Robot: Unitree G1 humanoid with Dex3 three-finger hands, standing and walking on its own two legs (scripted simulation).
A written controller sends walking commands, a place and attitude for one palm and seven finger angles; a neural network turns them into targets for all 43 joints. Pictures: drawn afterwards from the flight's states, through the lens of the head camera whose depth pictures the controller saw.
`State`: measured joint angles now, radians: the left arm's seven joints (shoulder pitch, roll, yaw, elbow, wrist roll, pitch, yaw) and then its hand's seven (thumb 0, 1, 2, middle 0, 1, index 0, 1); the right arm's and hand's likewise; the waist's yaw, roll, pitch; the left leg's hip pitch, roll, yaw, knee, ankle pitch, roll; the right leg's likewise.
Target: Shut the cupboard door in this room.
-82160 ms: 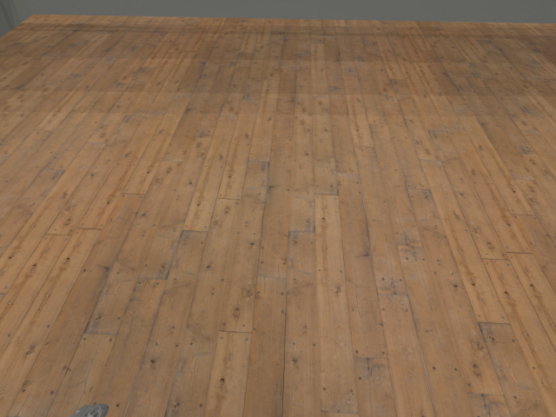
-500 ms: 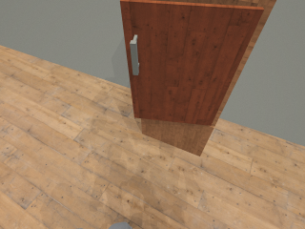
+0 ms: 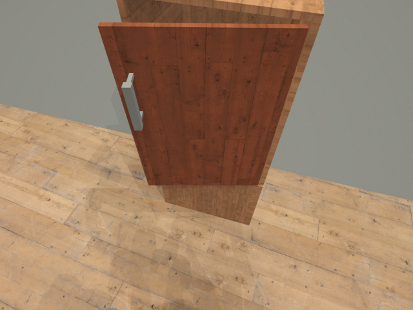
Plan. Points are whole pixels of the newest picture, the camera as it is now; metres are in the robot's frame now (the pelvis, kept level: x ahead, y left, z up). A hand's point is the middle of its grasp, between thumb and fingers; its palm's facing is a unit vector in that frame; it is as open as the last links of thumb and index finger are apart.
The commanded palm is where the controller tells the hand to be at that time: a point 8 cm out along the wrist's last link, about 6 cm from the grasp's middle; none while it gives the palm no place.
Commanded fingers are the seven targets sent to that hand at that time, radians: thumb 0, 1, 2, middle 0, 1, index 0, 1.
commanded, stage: take the last steps up to it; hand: left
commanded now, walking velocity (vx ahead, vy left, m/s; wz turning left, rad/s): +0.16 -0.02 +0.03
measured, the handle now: (134, 102) +0.56 +0.18 +0.08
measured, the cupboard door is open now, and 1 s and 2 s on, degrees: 17 17 17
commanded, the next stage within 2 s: come to a stop and stand still in 0.06 s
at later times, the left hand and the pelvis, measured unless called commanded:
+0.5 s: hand out of the picture +0.10 +0.16 -0.17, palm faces +0.06 -0.98 -0.19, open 7.4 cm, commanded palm none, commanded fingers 0.00 0.90 0.90 -0.20 -0.30 -0.20 -0.30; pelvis +0.09 -0.01 +0.01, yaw +1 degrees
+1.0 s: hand out of the picture +0.12 +0.20 -0.17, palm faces -0.02 -0.98 -0.22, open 7.4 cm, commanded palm none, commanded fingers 0.00 0.90 0.90 -0.20 -0.30 -0.20 -0.30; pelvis +0.04 +0.01 +0.00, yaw +0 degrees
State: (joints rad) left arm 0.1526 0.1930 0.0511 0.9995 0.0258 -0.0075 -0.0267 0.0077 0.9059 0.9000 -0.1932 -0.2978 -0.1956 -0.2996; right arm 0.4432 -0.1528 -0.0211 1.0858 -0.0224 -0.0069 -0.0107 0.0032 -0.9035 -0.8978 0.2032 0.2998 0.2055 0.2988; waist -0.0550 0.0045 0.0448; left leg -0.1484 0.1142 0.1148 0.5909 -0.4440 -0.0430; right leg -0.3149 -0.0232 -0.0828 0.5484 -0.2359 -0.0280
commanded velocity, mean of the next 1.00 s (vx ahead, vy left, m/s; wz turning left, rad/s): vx -0.07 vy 0.01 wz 0.00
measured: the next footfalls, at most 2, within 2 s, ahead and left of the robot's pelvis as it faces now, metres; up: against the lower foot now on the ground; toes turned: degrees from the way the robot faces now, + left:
left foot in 0.26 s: +0.15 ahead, +0.09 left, +0.00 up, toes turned +1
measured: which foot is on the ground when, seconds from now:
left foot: up 0.00-0.24, down 0.26-1.00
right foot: down 0.00-1.00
